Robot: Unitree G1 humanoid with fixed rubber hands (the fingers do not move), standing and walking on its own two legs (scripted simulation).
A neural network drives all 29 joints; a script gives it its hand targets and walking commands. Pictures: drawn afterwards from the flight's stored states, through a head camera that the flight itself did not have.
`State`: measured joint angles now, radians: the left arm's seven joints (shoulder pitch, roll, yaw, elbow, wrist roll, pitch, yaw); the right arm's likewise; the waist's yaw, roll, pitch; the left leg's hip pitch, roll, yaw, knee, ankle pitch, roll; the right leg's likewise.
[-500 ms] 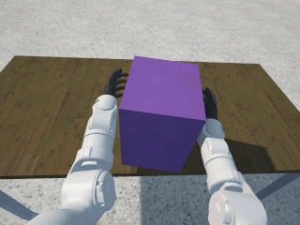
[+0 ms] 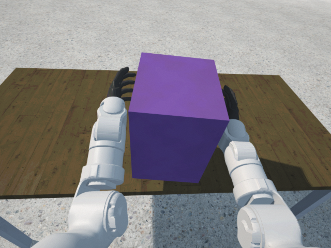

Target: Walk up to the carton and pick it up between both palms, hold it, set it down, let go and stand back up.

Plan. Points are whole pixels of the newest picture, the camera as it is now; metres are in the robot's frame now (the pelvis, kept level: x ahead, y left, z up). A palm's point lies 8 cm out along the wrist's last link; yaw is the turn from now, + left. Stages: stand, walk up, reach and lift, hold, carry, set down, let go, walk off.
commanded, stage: reach and lift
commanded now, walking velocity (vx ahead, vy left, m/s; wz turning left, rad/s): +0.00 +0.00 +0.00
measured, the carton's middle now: (171, 121) +0.40 -0.02 +0.10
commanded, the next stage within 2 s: hold in 1.64 s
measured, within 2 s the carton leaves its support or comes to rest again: neither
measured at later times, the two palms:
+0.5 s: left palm (106, 88) +0.38 +0.13 +0.23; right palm (230, 110) +0.36 -0.15 +0.18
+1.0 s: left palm (106, 86) +0.37 +0.13 +0.24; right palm (234, 105) +0.36 -0.15 +0.20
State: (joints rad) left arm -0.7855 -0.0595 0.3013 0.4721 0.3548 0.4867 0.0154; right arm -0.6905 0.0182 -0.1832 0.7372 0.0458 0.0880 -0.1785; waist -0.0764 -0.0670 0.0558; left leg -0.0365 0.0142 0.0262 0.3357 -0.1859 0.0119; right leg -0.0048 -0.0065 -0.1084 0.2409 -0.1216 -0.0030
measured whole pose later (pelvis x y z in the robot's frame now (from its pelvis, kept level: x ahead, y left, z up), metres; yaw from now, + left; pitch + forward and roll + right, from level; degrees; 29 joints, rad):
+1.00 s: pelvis -0.01 +0.00 +0.00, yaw +0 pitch -11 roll -1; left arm -0.83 -0.06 0.34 0.26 0.41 0.77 -0.03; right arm -0.78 -0.02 -0.08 0.64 0.17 0.30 -0.20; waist -0.10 -0.06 0.06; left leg 0.02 0.01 0.01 0.34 -0.18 0.01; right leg 0.05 0.00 -0.10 0.26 -0.13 -0.01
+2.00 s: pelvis -0.01 -0.01 +0.00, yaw +0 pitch -12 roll -1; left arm -0.88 -0.03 0.37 0.23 0.43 0.90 -0.06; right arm -0.88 -0.06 -0.04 0.65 0.26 0.45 -0.23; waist -0.07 -0.05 0.00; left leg 0.05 0.01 0.01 0.35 -0.19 0.01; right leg 0.07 0.01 -0.08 0.28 -0.14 -0.02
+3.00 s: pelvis -0.01 -0.01 +0.00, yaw +0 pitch -10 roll -1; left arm -0.90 -0.01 0.37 0.25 0.39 0.89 -0.06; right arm -0.89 -0.08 0.00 0.61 0.30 0.51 -0.27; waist -0.08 -0.03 -0.03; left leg 0.01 0.02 0.01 0.35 -0.19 0.00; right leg 0.04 0.03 -0.06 0.27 -0.14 -0.02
